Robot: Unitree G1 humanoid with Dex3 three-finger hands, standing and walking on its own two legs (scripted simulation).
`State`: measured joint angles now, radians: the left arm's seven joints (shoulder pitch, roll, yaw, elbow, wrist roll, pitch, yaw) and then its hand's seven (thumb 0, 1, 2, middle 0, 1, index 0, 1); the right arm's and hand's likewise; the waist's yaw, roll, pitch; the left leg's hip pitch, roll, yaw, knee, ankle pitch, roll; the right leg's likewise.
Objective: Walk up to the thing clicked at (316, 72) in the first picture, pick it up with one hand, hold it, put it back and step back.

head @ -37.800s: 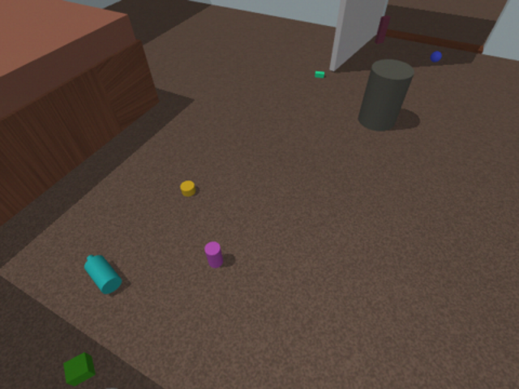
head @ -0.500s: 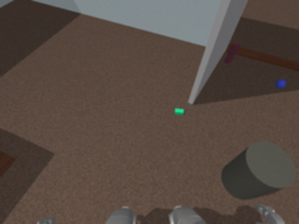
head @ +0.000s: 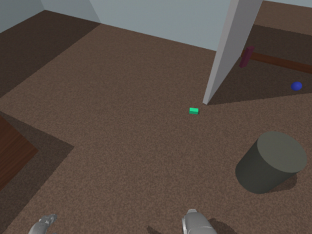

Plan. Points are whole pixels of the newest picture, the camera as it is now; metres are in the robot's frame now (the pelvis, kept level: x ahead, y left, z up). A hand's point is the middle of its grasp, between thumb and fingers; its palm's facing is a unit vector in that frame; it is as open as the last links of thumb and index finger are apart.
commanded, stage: step back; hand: right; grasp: from above
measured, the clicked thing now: (193, 110) +1.07 -0.30 -0.74
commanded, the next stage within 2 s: stand in 1.04 s
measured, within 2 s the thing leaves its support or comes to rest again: neither
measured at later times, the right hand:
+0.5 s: hand out of the picture +0.02 -0.25 -0.14, palm faces +0.09 +0.91 -0.40, open 7.4 cm
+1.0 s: hand out of the picture +0.08 -0.27 -0.14, palm faces +0.10 +0.92 -0.37, open 7.4 cm
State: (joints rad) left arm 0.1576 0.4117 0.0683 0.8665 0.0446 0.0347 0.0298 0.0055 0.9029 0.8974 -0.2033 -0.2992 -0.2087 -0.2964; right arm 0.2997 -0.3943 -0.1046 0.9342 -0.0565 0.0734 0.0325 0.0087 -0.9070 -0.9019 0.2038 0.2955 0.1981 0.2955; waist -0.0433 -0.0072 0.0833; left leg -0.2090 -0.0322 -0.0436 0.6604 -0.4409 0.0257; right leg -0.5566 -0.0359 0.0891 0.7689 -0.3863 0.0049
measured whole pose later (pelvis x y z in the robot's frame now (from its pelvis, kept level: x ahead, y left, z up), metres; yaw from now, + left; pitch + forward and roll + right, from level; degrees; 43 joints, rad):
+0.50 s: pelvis -0.02 +0.03 +0.00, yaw -4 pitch -3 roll +1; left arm 0.19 0.35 0.05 0.94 0.03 0.01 -0.02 0.01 0.90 0.90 -0.20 -0.30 -0.21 -0.30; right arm 0.25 -0.38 -0.08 0.97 -0.04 -0.03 0.01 0.01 -0.91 -0.90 0.21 0.30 0.20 0.30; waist -0.02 -0.03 0.04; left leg -0.26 0.01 0.03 0.63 -0.31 0.01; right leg -0.33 -0.02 0.04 0.71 -0.38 -0.01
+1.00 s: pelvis +0.02 +0.00 +0.01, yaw -5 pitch -2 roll +1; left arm 0.08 0.33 0.03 1.05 0.01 0.00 -0.02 0.01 0.91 0.90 -0.20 -0.30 -0.21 -0.30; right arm 0.12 -0.38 -0.03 1.05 -0.01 -0.03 -0.01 0.01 -0.90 -0.90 0.21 0.30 0.20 0.30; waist -0.02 0.00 0.08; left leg -0.17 0.05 0.02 0.56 -0.35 -0.04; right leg -0.27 -0.02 0.00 0.61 -0.31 0.00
